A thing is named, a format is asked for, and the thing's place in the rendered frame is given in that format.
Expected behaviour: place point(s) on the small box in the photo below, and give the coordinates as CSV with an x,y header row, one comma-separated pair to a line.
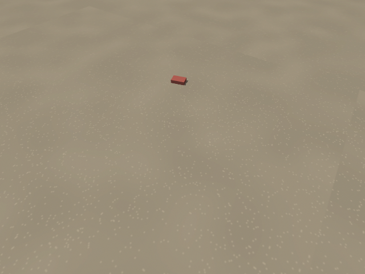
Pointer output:
x,y
178,80

